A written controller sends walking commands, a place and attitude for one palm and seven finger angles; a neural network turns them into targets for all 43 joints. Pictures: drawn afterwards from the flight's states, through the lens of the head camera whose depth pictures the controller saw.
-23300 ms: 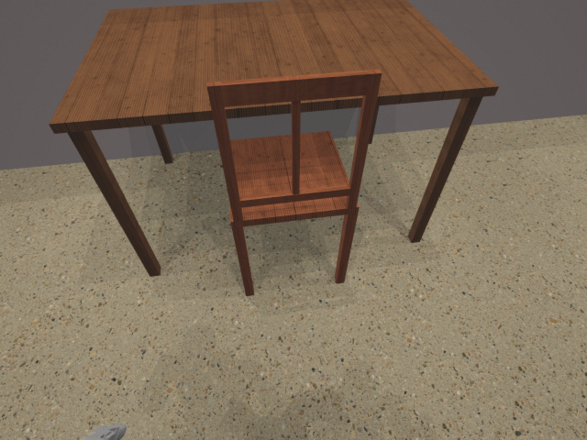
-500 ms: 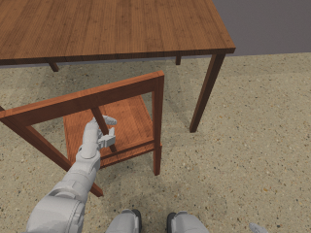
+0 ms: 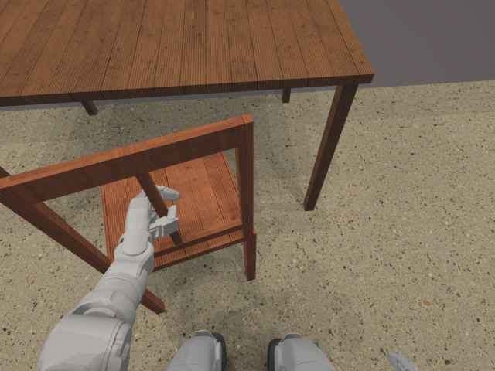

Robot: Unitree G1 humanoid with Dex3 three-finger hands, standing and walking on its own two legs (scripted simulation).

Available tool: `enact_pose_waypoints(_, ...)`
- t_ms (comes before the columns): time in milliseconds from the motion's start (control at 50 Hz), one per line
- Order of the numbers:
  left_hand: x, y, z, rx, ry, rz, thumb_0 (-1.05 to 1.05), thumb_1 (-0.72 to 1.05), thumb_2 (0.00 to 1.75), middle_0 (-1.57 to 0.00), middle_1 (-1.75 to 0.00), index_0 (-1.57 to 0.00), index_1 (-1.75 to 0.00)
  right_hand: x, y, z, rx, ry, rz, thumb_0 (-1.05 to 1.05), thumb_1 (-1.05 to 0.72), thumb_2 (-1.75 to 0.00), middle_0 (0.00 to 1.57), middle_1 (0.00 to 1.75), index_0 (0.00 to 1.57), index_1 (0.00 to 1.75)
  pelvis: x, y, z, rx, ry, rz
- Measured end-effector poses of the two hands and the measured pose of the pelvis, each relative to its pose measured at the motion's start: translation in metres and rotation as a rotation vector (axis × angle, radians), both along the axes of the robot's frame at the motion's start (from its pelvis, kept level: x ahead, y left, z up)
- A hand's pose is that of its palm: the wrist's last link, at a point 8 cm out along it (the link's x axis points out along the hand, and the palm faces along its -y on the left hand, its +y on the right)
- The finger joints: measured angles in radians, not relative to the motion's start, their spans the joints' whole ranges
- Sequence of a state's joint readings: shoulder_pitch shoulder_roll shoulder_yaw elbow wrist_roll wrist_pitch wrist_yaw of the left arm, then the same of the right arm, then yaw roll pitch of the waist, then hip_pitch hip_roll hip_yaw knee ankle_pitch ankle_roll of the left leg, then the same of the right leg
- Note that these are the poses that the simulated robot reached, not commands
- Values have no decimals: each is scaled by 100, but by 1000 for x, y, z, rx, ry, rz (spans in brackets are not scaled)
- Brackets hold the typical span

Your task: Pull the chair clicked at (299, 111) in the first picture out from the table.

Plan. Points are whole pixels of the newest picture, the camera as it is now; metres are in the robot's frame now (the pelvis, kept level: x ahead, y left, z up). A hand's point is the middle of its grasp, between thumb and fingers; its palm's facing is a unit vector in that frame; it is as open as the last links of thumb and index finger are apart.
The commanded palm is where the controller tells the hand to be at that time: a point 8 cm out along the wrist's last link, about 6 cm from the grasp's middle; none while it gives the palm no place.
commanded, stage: step backward, pulling the chair out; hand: left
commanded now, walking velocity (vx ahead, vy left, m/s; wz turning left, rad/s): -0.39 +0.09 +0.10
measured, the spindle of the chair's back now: (163, 213) +0.41 +0.17 -0.07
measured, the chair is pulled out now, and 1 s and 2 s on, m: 0.19 0.22 0.23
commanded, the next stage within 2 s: none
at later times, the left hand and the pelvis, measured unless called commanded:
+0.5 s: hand (172, 220) +0.38 +0.14 -0.05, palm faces +0.07 -0.97 -0.22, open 5.1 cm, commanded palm +0.39 +0.19 -0.04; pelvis +0.00 +0.00 +0.00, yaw +0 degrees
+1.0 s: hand (167, 231) +0.36 +0.15 -0.04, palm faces +0.03 -0.98 -0.21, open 5.2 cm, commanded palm +0.35 +0.19 -0.04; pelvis -0.04 +0.01 +0.00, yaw +2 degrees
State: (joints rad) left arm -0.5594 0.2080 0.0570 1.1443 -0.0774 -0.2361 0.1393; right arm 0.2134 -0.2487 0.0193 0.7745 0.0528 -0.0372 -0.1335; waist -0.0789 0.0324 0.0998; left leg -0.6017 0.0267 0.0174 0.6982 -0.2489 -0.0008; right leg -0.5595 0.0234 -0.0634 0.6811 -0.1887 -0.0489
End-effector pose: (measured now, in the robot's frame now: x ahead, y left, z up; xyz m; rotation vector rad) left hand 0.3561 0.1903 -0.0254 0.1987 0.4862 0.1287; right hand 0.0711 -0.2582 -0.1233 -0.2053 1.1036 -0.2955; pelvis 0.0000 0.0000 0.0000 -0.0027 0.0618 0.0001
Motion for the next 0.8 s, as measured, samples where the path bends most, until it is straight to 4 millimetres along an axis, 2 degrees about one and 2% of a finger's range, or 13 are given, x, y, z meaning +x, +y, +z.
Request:
enact_pose_waypoints(140,1,1,0,2,-2,-23,-2,70,81,-28,-114,-50,-145,1,-13,8,-57,13,-1,1,-90,-90,21,30,20,30,4,5,0,-17,0,10)
enact_pose_waypoints(280,2,3,0,-5,7,-54,-1,70,80,-26,-116,-50,-145,9,-3,17,-65,-14,4,1,-90,-90,20,30,20,30,7,12,5,-22,-2,-4)
enact_pose_waypoints(480,1,1,1,-8,14,-15,-1,69,81,-26,-116,-50,-145,19,12,-2,24,-50,33,1,-90,-90,21,30,20,30,-1,-2,-2,-8,-13,-10)
enact_pose_waypoints(600,-2,-1,1,-4,20,29,0,68,82,-28,-115,-50,-145,10,2,-4,39,-19,34,1,-90,-90,21,30,21,30,-6,-9,1,14,-12,19)
enact_pose_waypoints(720,-3,2,2,-17,39,14,1,69,81,-26,-116,-50,-145,-3,-12,1,-21,56,73,1,-90,-90,21,30,20,30,-11,0,5,17,39,79)
enact_pose_waypoints(800,-3,4,2,-16,38,-20,1,69,81,-26,-118,-50,-145,-11,-14,6,-62,103,83,1,-90,-90,20,30,20,30,-27,9,6,24,65,86)
